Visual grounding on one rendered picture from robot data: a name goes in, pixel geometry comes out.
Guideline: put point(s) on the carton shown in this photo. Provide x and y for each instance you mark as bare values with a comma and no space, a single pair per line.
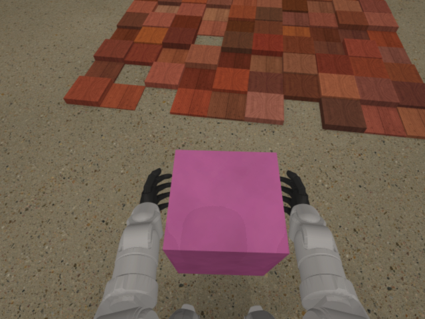
225,213

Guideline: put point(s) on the robot left hand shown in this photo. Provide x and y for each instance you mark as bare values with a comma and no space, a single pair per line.
150,189

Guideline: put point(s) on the robot right forearm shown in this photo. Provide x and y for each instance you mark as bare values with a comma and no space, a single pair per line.
323,280

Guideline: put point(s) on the robot shin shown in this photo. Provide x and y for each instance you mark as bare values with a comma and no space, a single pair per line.
188,306
255,308

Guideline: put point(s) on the robot right hand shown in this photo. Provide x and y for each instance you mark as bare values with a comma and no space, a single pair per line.
297,191

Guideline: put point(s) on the robot left shin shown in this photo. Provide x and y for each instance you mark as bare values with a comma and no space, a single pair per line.
188,306

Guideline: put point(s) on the robot left forearm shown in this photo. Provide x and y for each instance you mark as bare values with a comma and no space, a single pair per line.
133,282

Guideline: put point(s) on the robot right shin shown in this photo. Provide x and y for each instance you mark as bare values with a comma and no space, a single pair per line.
255,308

